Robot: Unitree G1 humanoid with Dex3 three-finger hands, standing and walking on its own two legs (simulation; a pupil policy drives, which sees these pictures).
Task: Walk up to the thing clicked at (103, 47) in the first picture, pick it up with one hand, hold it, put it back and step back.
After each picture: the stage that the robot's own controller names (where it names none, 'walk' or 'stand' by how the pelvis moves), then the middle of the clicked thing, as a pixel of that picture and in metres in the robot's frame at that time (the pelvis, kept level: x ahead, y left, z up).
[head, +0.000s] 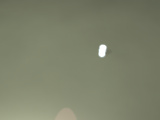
stand; (102, 51) +1.30 -0.19 -0.72
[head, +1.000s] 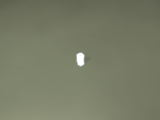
walk; (80, 59) +1.18 +0.13 -0.70
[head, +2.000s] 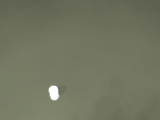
walk; (54, 93) +0.70 +0.28 -0.69
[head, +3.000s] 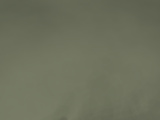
walk; out of the picture +0.43 +0.21 -0.71
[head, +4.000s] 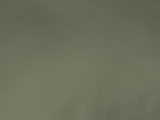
stand; out of the picture +0.35 +0.20 -0.72
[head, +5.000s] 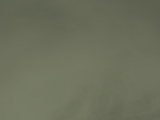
stand; out of the picture +0.36 +0.19 -0.72
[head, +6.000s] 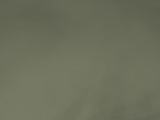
stand; out of the picture +0.36 +0.21 -0.73
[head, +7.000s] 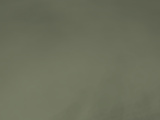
stand; out of the picture +0.35 +0.22 -0.73
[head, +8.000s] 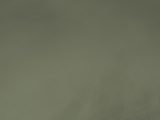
go down; out of the picture +0.35 +0.23 -0.73
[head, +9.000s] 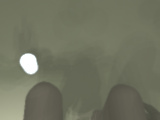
go down; (29, 64) +0.44 +0.24 -0.34
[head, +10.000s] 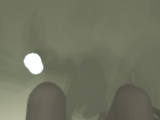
approach; (34, 64) +0.43 +0.24 -0.31
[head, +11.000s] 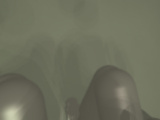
close in; out of the picture +0.42 +0.28 -0.22
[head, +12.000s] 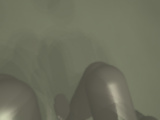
close; out of the picture +0.42 +0.29 -0.22
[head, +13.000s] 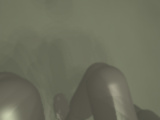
lift; out of the picture +0.39 +0.27 -0.23
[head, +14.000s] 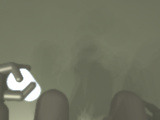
lift; (25, 86) +0.32 +0.22 -0.07
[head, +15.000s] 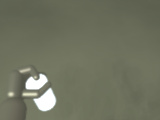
hold; (41, 92) +0.33 +0.16 +0.02
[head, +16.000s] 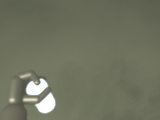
hold; (41, 96) +0.33 +0.17 -0.01
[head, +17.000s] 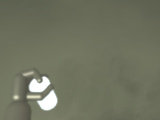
crouch; (44, 93) +0.34 +0.16 -0.03
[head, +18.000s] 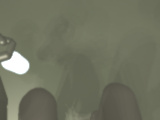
lower; (16, 63) +0.43 +0.23 -0.19
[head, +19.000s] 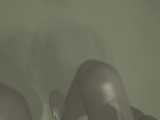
lower; out of the picture +0.53 +0.33 -0.26
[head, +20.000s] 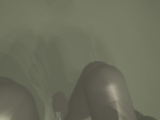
lower; out of the picture +0.53 +0.34 -0.25
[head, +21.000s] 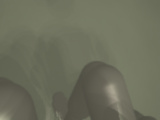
lower; out of the picture +0.53 +0.34 -0.25
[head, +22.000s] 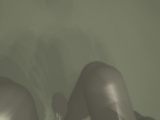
lower; out of the picture +0.53 +0.33 -0.25
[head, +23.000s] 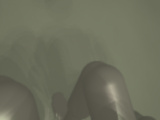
loosen; out of the picture +0.54 +0.33 -0.25
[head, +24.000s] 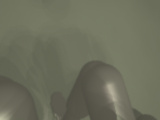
withdraw; out of the picture +0.54 +0.34 -0.25
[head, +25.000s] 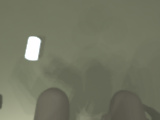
walk; (33, 48) +0.58 +0.31 -0.40
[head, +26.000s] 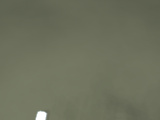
stand; out of the picture +0.51 +0.33 -0.69
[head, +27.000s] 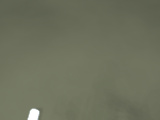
stand; (33, 118) +0.52 +0.39 -0.69
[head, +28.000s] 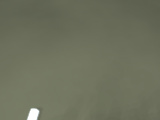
stand; (32, 117) +0.53 +0.43 -0.73
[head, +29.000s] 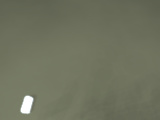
walk; (27, 104) +0.56 +0.46 -0.73
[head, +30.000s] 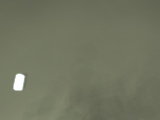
walk; (19, 82) +0.67 +0.53 -0.72
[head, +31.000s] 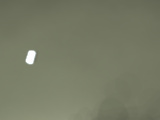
walk; (30, 57) +1.01 +0.60 -0.72
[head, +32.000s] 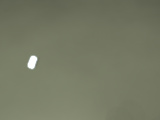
stand; (32, 62) +1.12 +0.59 -0.74
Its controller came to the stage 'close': yes
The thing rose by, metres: 0.70
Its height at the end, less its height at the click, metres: -0.02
